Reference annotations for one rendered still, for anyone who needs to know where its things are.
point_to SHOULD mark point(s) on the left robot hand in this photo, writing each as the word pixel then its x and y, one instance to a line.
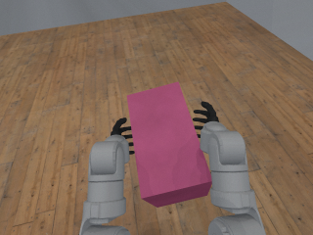
pixel 117 130

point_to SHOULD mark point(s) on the robot left upper arm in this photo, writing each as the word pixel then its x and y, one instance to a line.
pixel 106 230

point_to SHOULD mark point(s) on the robot right upper arm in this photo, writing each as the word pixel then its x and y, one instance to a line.
pixel 235 224

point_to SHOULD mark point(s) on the left robot forearm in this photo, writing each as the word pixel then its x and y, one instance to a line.
pixel 106 171

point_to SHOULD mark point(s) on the carton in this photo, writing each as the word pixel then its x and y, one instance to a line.
pixel 170 164

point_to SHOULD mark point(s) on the right robot hand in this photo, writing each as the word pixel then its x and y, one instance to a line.
pixel 210 116

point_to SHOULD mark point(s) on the right robot forearm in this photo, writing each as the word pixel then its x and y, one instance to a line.
pixel 226 151

